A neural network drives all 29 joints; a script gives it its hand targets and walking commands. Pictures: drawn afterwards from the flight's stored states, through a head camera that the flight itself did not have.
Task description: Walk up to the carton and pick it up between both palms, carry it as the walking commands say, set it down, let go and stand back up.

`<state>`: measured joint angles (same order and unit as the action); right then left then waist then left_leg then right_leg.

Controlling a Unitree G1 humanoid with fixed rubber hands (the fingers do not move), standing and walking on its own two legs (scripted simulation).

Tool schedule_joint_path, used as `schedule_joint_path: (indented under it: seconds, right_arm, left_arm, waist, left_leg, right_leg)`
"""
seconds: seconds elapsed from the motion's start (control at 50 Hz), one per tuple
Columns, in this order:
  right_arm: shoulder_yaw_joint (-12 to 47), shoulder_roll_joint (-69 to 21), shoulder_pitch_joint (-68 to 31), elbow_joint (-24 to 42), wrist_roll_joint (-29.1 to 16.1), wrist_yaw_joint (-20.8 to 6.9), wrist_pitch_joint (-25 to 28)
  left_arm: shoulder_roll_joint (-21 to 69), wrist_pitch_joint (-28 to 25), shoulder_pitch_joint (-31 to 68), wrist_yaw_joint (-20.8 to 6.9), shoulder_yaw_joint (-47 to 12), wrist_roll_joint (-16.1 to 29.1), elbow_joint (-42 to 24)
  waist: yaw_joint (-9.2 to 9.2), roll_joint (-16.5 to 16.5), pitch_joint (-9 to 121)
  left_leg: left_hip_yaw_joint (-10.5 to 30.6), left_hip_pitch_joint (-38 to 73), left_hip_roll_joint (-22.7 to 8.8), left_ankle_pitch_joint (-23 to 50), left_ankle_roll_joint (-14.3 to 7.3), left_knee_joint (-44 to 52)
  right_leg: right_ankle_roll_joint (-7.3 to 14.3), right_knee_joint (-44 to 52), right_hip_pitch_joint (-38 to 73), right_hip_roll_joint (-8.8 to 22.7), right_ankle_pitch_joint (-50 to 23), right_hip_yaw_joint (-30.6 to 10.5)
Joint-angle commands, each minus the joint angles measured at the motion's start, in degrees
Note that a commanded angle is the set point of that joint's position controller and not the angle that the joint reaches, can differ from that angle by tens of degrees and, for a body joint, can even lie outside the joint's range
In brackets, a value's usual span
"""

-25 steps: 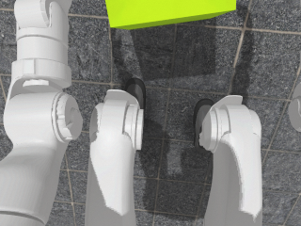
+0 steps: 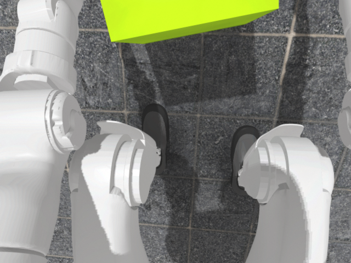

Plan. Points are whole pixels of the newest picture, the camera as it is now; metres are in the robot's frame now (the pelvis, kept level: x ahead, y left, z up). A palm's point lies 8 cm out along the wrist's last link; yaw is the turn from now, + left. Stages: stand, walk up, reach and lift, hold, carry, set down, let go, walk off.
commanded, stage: reach and lift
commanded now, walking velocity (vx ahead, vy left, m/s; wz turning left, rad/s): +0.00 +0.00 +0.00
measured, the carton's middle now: out of the picture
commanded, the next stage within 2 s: none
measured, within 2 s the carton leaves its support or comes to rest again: leaves its support in 1.58 s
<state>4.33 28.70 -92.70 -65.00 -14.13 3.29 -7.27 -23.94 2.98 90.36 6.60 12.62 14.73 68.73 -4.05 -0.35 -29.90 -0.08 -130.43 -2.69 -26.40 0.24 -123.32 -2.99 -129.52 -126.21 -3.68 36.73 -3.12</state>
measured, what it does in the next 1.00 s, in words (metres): stands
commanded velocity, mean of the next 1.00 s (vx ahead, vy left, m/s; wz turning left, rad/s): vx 0.00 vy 0.00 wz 0.00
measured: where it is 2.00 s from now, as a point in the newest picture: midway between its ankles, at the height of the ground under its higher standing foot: (198, 160)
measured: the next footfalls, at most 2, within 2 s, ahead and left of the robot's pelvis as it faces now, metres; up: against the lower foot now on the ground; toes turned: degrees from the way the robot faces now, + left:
none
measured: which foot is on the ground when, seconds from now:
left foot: down 0.00-1.00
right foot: down 0.00-1.00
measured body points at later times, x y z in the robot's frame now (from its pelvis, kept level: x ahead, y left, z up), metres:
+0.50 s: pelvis +0.00 +0.00 +0.00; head +0.38 +0.01 +0.22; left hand +0.55 +0.23 -0.18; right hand +0.60 -0.12 -0.18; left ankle +0.14 +0.13 -0.33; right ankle +0.10 -0.12 -0.33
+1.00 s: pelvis +0.00 +0.00 +0.00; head +0.39 +0.00 +0.21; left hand +0.55 +0.22 -0.19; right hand +0.60 -0.10 -0.18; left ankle +0.14 +0.13 -0.33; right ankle +0.10 -0.12 -0.33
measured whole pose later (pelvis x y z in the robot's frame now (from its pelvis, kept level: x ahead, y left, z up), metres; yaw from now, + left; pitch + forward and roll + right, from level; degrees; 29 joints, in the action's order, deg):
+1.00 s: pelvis +0.00 +0.00 +0.00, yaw +0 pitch +34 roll +2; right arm -0.5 20.9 -97.5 -67.4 -5.9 3.4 -8.8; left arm -22.0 4.8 90.4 7.0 10.1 15.0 68.0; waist -4.4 0.2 -29.8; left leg 0.1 -130.0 -2.1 -26.4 1.0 -122.9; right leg -2.0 -129.0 -126.6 -3.3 35.9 -2.9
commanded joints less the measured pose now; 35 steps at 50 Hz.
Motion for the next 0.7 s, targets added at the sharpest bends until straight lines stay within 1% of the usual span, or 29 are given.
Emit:
schedule_joint_path:
  seconds: [0.0, 0.02, 0.04, 0.06, 0.08, 0.1, 0.12, 0.14, 0.16, 0.18, 0.22, 0.24, 0.26, 0.3, 0.32, 0.34, 0.36, 0.4, 0.42, 0.44, 0.48, 0.5, 0.52, 0.56, 0.6, 0.62, 0.64, 0.66, 0.68]
  right_arm:
    - [0.9, 5.1, -21.5, 11.3, -3.1, -0.9, 2.0]
    - [1.4, 5.4, -23.7, 13.5, -2.4, -0.1, 2.2]
    - [1.6, 6.5, -23.4, 14.9, -2.7, 0.0, 2.5]
    - [4.1, 3.0, -21.2, 13.4, -3.2, -0.1, 2.3]
    - [2.1, 5.2, -19.5, 12.6, -2.2, -0.2, 2.5]
    - [1.9, 7.3, -20.2, 10.1, -0.2, 0.3, 2.0]
    - [2.7, 5.6, -19.4, 8.9, -1.9, 0.3, 1.4]
    - [1.2, 6.7, -22.6, 10.8, -0.6, 0.5, 1.6]
    - [-1.3, 9.0, -20.6, 9.6, 0.7, 1.4, 1.5]
    - [-1.5, 5.8, -19.3, 8.2, 1.5, 1.6, 1.3]
    - [-0.8, 6.0, -24.9, 13.3, 0.3, 1.6, 2.0]
    - [-1.9, 7.1, -22.9, 11.0, 2.1, 1.5, 1.9]
    - [-4.0, 7.6, -22.9, 7.6, 2.5, 1.5, 1.7]
    - [-3.8, 5.6, -19.8, 4.4, 3.3, 1.3, 1.7]
    - [-3.0, 4.1, -22.3, 4.1, 3.5, 1.2, 0.8]
    - [-1.7, 3.7, -21.7, 3.0, 2.4, 0.8, 1.2]
    - [-0.7, 1.0, -23.2, 5.1, 1.7, 0.5, 1.5]
    - [-0.7, 2.2, -26.8, 9.4, 1.1, 0.2, 2.1]
    - [2.2, 0.2, -26.4, 7.7, -0.5, -0.2, 1.8]
    - [2.6, -1.8, -26.4, 9.9, -0.8, -0.1, 2.5]
    - [3.8, -3.2, -26.6, 6.8, -1.1, -0.5, 1.4]
    - [0.8, -4.0, -22.4, 3.5, 1.0, -0.3, 1.1]
    - [1.0, -0.6, -25.1, 6.3, 1.1, -0.2, 1.5]
    - [0.7, -2.3, -25.4, 8.0, 1.8, 0.4, 2.2]
    - [-1.1, -1.4, -24.9, 6.3, 4.3, 1.3, 2.3]
    - [0.5, -4.7, -24.7, 8.1, 3.6, 1.1, 2.7]
    - [-0.3, -5.7, -26.1, 6.8, 4.4, 0.8, 2.2]
    - [1.8, -7.9, -25.9, 9.1, 3.7, 0.6, 2.9]
    - [1.0, -7.7, -28.3, 7.5, 2.1, -0.1, 2.3]
  left_arm:
    - [-8.5, -2.0, 13.3, 0.5, 1.3, -3.0, -11.3]
    - [-9.9, -2.0, 12.2, 0.6, 1.4, -1.1, -7.5]
    - [-7.5, -2.5, 12.0, 0.2, 2.0, -0.8, -10.9]
    - [-8.9, -2.1, 10.3, 0.1, 3.3, -0.2, -6.8]
    - [-8.8, -1.9, 10.9, -0.2, 2.6, -0.8, -7.7]
    - [-11.7, -2.1, 9.9, -0.4, 3.7, -0.3, -5.6]
    - [-8.9, -2.0, 10.5, -0.6, 1.1, 0.7, -7.2]
    - [-8.5, -2.2, 13.2, -0.8, 0.5, 0.7, -8.4]
    - [-9.3, -1.5, 13.7, -0.7, 1.0, -0.5, -7.6]
    - [-8.4, -1.7, 15.2, -1.1, -0.5, 0.7, -7.1]
    - [-5.6, -2.5, 18.9, -1.2, -3.1, 2.0, -12.5]
    - [-3.8, -2.2, 21.5, -1.4, -5.1, 3.4, -16.1]
    - [-5.1, -2.1, 20.1, -0.8, -3.2, 3.0, -11.8]
    - [-6.4, -1.6, 17.6, -0.3, -2.5, 1.3, -7.1]
    - [-7.7, -1.5, 18.1, -0.4, -1.9, 1.7, -5.9]
    - [-7.3, -1.1, 15.8, -0.2, -1.4, 0.9, -3.3]
    - [-5.0, -1.4, 17.6, -0.1, -1.4, 0.0, -6.7]
    - [-5.2, -2.3, 15.6, 0.4, 0.7, -1.6, -5.9]
    - [-6.2, -1.8, 15.7, 0.4, 0.5, -0.6, -2.8]
    - [-3.7, -2.4, 17.1, 0.4, 0.0, -1.3, -7.8]
    - [-3.4, -2.2, 16.8, 0.0, 1.1, -3.0, -2.7]
    - [-1.5, -2.2, 17.1, -0.2, 0.3, -2.5, -4.1]
    - [-3.5, -2.4, 17.7, 0.0, 0.3, -2.4, -6.2]
    - [0.1, -2.6, 19.1, -0.3, -2.1, -0.9, -7.0]
    - [-2.1, -2.6, 19.5, -0.3, -0.9, -0.5, -5.3]
    - [1.9, -3.0, 20.3, -0.5, -2.3, -0.1, -8.9]
    - [2.5, -2.8, 22.0, -1.1, -3.5, 1.1, -5.5]
    - [5.4, -3.1, 21.0, -1.2, -3.9, 0.1, -8.8]
    - [4.1, -2.7, 22.7, -1.1, -4.0, -0.3, -7.3]
  waist:
    - [-9.67, -4.9, 85.1]
    - [-6.66, -8.6, 85.5]
    - [-9.17, -6.1, 87.0]
    - [-9.42, -9.3, 83.1]
    - [-7.15, -9.1, 83.0]
    - [-6.77, -12.0, 82.0]
    - [-7.80, -9.5, 82.8]
    - [-5.31, -8.6, 82.4]
    - [-5.02, -6.0, 82.3]
    - [-2.10, -6.1, 79.6]
    - [-3.67, -4.1, 84.3]
    - [-0.62, -4.0, 84.4]
    - [-0.38, -2.1, 80.4]
    - [-0.37, -3.4, 77.1]
    - [-1.99, -6.4, 76.6]
    - [-1.81, -6.8, 74.2]
    - [-4.61, -5.2, 76.4]
    - [-7.49, -4.0, 80.2]
    - [-6.81, -7.9, 78.2]
    - [-9.10, -6.3, 78.0]
    - [-9.49, -6.8, 74.7]
    - [-6.77, -4.8, 74.3]
    - [-7.46, -4.6, 76.7]
    - [-4.37, -4.5, 80.4]
    - [-1.16, -9.0, 77.1]
    - [-1.63, -8.2, 77.4]
    - [0.16, -6.7, 76.3]
    - [-3.25, -6.6, 77.3]
    - [-3.46, -4.1, 78.5]
  left_leg:
    - [-1.9, 50.4, 1.0, 23.1, 0.9, 4.7]
    - [-1.0, 50.8, 1.3, 26.5, 0.1, 4.4]
    - [-2.0, 51.8, 0.8, 29.1, 0.3, 2.3]
    - [-2.5, 48.1, 1.6, 27.3, 0.1, 3.0]
    - [-2.3, 43.8, 0.8, 25.5, 0.5, 2.9]
    - [-2.6, 41.3, 1.7, 23.0, 0.4, 3.3]
    - [-2.8, 43.2, 1.1, 23.5, 0.8, 3.3]
    - [-2.7, 44.2, 1.2, 22.8, 0.8, 2.8]
    - [-2.4, 43.9, 0.8, 24.0, 1.6, 3.0]
    - [-2.5, 41.2, 1.3, 21.4, 1.6, 3.8]
    - [-1.9, 45.1, 1.2, 23.9, 0.7, 3.6]
    - [-1.0, 47.7, 1.2, 24.6, 1.7, 3.2]
    - [-2.7, 44.6, 1.3, 21.6, 2.0, 3.0]
    - [-0.8, 45.5, 1.7, 20.0, 1.9, 4.9]
    - [-0.4, 46.1, 2.7, 19.5, 0.6, 5.0]
    - [-0.9, 44.9, 1.8, 19.2, 1.5, 4.9]
    - [-1.5, 45.9, 2.1, 19.9, 1.5, 5.5]
    - [-2.4, 45.0, 2.8, 21.0, 0.8, 4.9]
    - [-2.2, 45.7, 2.3, 20.8, 0.6, 4.7]
    - [-2.0, 44.1, 2.3, 23.2, 0.9, 5.0]
    - [-3.7, 43.0, 2.4, 19.0, 0.9, 5.0]
    - [-2.7, 42.9, 2.7, 19.9, 0.8, 5.1]
    - [-3.2, 45.7, 2.8, 21.5, 1.0, 5.0]
    - [-2.1, 47.2, 2.6, 22.5, 1.2, 4.8]
    - [-2.7, 42.9, 3.0, 21.0, 1.3, 4.2]
    - [-2.3, 41.8, 3.6, 22.0, 1.3, 4.4]
    - [-1.1, 45.2, 3.5, 20.6, 0.3, 4.8]
    - [-1.9, 45.7, 3.5, 21.0, 0.9, 4.9]
    - [-2.8, 47.8, 3.2, 20.6, 1.0, 4.5]
  right_leg:
    - [0.7, 10.7, 23.8, 2.7, -15.9, 3.6]
    - [-0.7, 10.5, 25.5, 2.1, -19.0, 4.8]
    - [0.3, 11.0, 24.7, 3.3, -20.1, 2.5]
    - [0.0, 12.6, 25.2, 2.4, -19.8, 2.7]
    - [0.1, 10.8, 28.1, 2.6, -21.5, 2.9]
    - [-0.5, 10.1, 31.3, 2.6, -20.8, 2.9]
    - [-0.2, 10.5, 30.1, 3.1, -19.9, 2.3]
    - [-0.1, 11.3, 28.1, 2.6, -17.5, 2.6]
    - [0.0, 12.4, 29.2, 2.9, -20.2, 1.3]
    - [0.4, 12.6, 29.9, 2.5, -19.1, 2.2]
    - [0.2, 11.5, 28.2, 2.7, -19.6, 2.4]
    - [1.3, 11.0, 26.1, 2.8, -19.2, 3.3]
    - [1.9, 12.1, 22.8, 2.9, -15.2, 2.6]
    - [1.5, 12.6, 23.4, 2.6, -14.7, 3.6]
    - [0.5, 12.1, 20.0, 2.5, -12.1, 3.8]
    - [1.1, 12.0, 23.1, 2.0, -13.9, 3.9]
    - [1.6, 12.5, 22.6, 1.8, -13.7, 3.2]
    - [0.7, 11.5, 24.7, 1.9, -15.3, 3.5]
    - [0.4, 11.5, 26.0, 1.7, -15.2, 3.8]
    - [0.7, 12.2, 25.0, 1.7, -17.6, 3.0]
    - [0.8, 13.1, 24.0, 1.2, -14.1, 2.5]
    - [1.5, 13.0, 22.2, 1.0, -15.1, 2.3]
    - [0.7, 12.6, 24.6, 1.2, -16.0, 2.9]
    - [0.5, 12.5, 26.1, 1.2, -17.0, 3.7]
    - [0.2, 13.4, 26.8, 1.1, -18.2, 4.1]
    - [0.9, 13.6, 27.2, 0.9, -19.9, 3.4]
    - [1.1, 13.2, 24.1, 1.0, -16.2, 4.0]
    - [1.2, 14.1, 25.6, 1.0, -16.4, 3.7]
    - [1.3, 12.5, 23.5, 0.9, -15.5, 4.3]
